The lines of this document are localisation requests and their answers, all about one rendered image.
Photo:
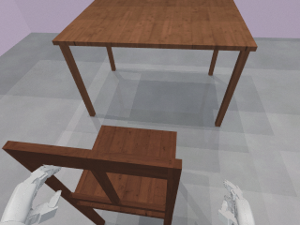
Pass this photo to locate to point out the chair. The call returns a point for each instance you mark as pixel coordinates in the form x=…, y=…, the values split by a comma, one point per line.
x=129, y=170

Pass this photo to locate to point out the robot left hand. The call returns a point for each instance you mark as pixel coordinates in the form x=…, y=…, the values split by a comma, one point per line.
x=20, y=203

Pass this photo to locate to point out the robot right hand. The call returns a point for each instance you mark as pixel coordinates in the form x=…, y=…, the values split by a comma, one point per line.
x=241, y=213

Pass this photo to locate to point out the table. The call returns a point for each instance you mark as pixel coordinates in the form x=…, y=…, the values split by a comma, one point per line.
x=212, y=25

